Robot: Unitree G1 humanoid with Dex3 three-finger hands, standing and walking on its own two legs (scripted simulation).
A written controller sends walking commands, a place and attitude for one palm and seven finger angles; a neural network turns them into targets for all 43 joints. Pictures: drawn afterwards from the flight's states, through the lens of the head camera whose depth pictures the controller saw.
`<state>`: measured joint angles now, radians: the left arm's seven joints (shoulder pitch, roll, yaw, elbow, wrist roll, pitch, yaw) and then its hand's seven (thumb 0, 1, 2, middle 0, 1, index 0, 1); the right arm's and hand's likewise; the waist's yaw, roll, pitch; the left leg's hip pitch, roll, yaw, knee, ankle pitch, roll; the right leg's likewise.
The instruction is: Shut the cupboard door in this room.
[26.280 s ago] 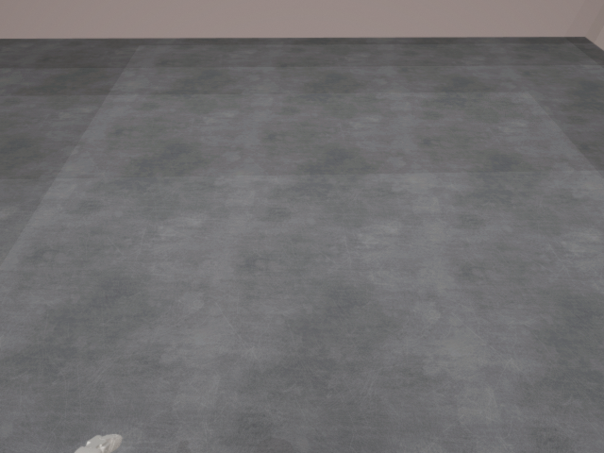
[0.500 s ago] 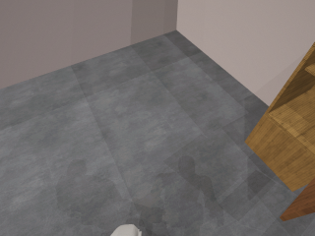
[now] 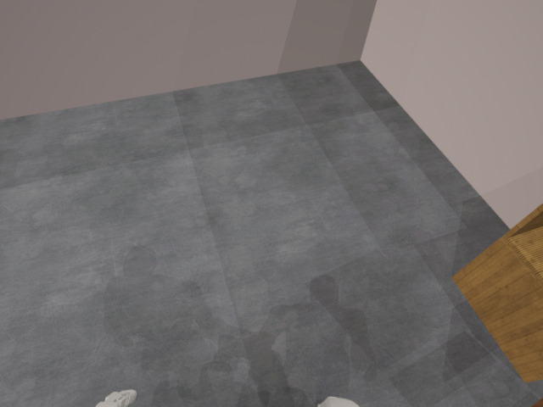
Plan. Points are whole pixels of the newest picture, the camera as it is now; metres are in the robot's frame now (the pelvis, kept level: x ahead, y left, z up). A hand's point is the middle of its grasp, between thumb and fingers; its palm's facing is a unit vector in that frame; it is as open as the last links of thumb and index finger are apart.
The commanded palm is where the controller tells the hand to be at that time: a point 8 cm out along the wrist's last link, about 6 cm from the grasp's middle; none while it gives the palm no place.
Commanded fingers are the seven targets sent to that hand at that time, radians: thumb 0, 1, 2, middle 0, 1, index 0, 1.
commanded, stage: turn or walk to find it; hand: left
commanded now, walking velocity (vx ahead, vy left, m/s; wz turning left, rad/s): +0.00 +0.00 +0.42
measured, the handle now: out of the picture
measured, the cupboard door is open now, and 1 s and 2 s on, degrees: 97 97 97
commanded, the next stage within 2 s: none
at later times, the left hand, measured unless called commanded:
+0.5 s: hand out of the picture -0.01 +0.16 -0.17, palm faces +0.24 -0.94 -0.26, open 7.3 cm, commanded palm none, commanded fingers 0.00 0.90 0.90 -0.20 -0.30 -0.20 -0.30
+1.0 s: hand out of the picture +0.03 +0.20 -0.16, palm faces +0.41 -0.87 -0.29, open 7.4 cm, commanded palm none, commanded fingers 0.00 0.90 0.90 -0.20 -0.30 -0.20 -0.30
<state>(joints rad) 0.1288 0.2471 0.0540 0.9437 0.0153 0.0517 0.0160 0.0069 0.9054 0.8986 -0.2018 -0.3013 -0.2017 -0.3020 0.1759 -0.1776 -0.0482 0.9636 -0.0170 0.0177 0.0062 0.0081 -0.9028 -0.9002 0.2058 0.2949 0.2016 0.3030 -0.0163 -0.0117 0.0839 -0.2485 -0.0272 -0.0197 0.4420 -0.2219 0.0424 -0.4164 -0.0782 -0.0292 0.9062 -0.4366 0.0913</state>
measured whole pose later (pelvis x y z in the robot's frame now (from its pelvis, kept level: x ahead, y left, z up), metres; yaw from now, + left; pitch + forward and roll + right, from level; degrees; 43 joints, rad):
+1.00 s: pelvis +0.02 -0.04 -0.01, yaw +25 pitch +1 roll +1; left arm 0.14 0.22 0.04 0.91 0.02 0.01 0.01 0.01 0.90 0.90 -0.20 -0.30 -0.20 -0.30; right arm 0.18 -0.21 -0.06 0.96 -0.01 0.04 0.01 0.01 -0.90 -0.90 0.21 0.29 0.20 0.30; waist -0.02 0.03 0.08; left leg -0.28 -0.02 -0.09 0.58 -0.31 -0.02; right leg -0.29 -0.05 -0.08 0.58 -0.29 0.03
